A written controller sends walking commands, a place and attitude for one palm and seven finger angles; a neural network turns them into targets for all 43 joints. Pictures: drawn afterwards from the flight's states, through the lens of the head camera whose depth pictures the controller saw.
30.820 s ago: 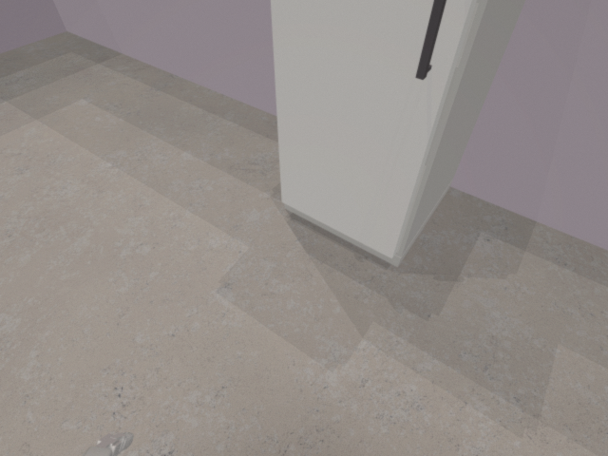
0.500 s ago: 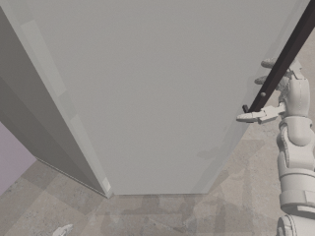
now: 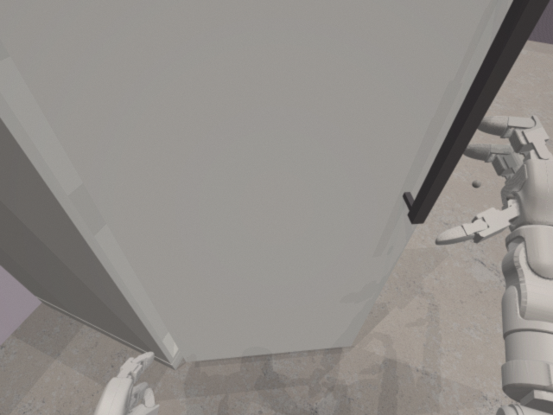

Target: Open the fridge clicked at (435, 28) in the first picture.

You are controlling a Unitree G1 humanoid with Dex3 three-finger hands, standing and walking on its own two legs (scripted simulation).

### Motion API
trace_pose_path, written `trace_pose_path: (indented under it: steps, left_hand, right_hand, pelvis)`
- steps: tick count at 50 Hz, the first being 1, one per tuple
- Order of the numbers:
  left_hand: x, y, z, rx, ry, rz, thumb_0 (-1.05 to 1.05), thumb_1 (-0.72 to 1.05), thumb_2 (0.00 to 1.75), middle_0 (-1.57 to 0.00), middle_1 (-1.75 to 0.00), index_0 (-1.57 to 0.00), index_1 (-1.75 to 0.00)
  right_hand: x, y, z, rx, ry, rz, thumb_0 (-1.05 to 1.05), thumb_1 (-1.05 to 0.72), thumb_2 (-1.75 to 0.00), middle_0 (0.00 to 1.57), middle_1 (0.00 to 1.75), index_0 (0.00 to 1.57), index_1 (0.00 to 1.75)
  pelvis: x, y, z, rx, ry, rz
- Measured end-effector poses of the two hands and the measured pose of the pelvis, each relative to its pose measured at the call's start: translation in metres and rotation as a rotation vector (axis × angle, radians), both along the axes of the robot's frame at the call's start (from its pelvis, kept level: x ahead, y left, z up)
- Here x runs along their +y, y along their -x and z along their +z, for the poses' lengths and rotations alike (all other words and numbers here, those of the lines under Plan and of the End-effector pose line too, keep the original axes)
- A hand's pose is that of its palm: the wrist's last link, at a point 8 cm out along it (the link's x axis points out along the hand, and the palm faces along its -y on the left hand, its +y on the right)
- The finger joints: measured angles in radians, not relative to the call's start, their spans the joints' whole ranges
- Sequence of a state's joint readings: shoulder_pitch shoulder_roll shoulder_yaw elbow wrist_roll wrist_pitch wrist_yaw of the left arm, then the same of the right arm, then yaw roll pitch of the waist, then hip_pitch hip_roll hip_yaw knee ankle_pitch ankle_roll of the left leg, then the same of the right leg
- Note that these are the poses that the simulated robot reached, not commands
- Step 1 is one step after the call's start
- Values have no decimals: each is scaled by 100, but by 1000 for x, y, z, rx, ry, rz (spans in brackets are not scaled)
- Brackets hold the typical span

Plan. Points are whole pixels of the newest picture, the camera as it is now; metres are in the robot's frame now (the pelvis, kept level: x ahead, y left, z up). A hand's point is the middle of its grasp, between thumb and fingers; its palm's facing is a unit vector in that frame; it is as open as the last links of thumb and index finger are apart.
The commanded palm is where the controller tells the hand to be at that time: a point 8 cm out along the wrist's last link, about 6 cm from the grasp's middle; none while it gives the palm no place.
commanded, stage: slip the hand off the handle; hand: right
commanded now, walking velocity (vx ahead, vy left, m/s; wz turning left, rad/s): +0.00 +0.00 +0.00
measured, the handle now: (453, 125) +0.43 -0.19 +0.23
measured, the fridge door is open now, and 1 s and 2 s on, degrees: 61 61 61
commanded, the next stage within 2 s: draw the hand back to the body in 1.02 s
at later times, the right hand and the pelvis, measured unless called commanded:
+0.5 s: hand (501, 201) +0.34 -0.24 +0.19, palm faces +0.12 +0.97 -0.20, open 14.7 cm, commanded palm +0.30 -0.29 +0.19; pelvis +0.00 -0.02 +0.00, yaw +0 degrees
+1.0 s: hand (521, 268) +0.25 -0.23 +0.18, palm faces +0.15 +0.97 -0.21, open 14.7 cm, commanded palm +0.21 -0.28 +0.19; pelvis -0.02 +0.01 +0.00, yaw -2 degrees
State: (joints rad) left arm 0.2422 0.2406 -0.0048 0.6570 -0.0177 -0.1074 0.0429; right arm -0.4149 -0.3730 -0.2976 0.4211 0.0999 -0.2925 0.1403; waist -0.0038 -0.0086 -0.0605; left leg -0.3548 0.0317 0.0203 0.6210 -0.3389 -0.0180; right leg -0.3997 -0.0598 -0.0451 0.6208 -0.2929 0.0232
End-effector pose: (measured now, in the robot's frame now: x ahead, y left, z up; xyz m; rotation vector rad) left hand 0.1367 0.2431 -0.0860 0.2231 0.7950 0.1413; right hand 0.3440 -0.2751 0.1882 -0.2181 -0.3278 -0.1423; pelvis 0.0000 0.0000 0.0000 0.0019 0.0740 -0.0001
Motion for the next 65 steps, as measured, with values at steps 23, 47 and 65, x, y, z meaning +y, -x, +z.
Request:
trace_pose_path:
  steps: [23, 47, 65]
  left_hand:
    - [-17, 29, -9, 53, -1, 26, 2, 90, 90, -20, -30, -21, -30]
    - [-15, -26, 17, -182, 13, -92, 2, 90, 90, -20, -30, -21, -30]
    - [-20, -32, 16, -215, 34, -83, 2, 90, 90, -20, -30, -21, -30]
  right_hand:
    - [-25, 17, 2, -1, 12, 46, -1, 55, -20, 25, 115, 26, 115]
    - [-11, 111, -1, -1, 20, 16, -1, 56, -20, 25, 115, 26, 115]
    - [-21, 125, -11, 194, -185, -31, -1, 56, -20, 25, 115, 26, 115]
  pelvis:
    - [-17, 3, -3, 2, -12, 1]
    - [5, 17, -2, -68, -6, -26]
    - [6, 10, 3, -92, -2, -37]
